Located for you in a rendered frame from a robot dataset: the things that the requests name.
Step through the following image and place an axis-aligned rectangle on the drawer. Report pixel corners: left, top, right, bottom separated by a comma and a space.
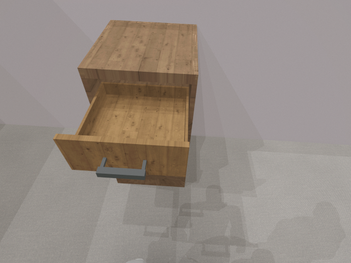
53, 82, 189, 177

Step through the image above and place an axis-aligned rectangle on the handle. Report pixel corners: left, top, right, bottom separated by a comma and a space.
96, 157, 147, 180

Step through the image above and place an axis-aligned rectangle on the cabinet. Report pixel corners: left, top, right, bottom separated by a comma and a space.
78, 20, 199, 187

